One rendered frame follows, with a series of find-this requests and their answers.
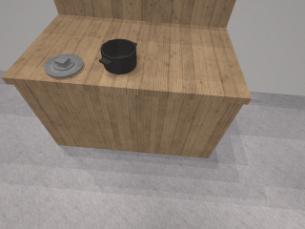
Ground pot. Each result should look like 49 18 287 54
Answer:
99 38 137 74

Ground lid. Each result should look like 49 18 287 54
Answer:
44 53 84 78

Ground knob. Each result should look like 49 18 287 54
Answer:
54 55 71 66

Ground table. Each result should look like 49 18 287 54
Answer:
2 0 252 158

